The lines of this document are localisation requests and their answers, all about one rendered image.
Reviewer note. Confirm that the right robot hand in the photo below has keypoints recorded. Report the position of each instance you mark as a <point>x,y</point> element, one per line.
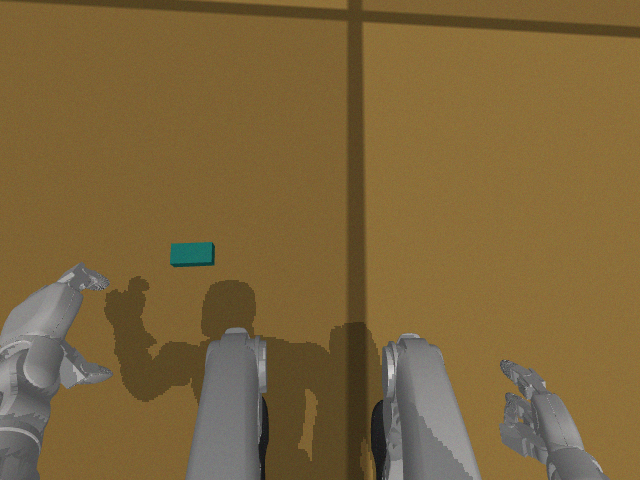
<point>547,424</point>

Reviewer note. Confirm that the left robot hand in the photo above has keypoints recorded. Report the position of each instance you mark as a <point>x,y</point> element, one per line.
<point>50,312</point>

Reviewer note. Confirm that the right robot arm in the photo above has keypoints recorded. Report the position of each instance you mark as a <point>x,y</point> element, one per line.
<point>573,464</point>

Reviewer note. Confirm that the right robot foot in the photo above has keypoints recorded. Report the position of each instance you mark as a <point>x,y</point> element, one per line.
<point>378,442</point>

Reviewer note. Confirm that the small box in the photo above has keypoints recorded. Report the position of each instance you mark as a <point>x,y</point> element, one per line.
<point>192,254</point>

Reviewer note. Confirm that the left robot arm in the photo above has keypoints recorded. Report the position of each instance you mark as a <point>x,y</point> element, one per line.
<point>29,379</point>

